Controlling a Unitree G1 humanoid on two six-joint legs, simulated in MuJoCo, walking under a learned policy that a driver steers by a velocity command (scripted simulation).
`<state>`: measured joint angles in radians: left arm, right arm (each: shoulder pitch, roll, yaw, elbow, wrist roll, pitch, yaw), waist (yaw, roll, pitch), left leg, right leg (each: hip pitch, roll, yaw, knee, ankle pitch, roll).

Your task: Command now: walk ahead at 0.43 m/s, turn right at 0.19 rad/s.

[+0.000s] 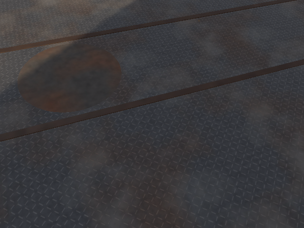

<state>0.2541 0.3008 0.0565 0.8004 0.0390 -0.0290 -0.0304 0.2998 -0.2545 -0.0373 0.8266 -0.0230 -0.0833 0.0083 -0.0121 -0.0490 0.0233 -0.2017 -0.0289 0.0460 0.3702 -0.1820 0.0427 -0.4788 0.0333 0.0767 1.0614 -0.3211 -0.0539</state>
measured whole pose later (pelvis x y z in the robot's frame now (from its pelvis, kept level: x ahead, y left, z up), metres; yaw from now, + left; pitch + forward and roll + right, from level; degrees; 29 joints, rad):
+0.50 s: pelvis +0.14 -0.03 -0.01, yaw -1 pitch -1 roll +0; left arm 0.20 0.19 -0.01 0.91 0.02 -0.02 0.02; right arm 0.25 -0.21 -0.01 0.95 -0.02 0.03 -0.02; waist -0.01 0.02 0.04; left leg -0.29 0.02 -0.01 0.67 -0.40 -0.01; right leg -0.28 0.05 -0.05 0.40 -0.11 -0.08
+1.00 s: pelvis +0.17 -0.01 +0.00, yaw -1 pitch -2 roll +0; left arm 0.27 0.17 0.00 1.12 0.01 -0.01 0.03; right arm 0.29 -0.16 0.01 1.10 -0.01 -0.01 -0.04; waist 0.01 0.01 0.02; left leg -0.12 -0.01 0.01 0.40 -0.25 0.01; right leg -0.21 0.03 -0.03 0.38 -0.15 -0.04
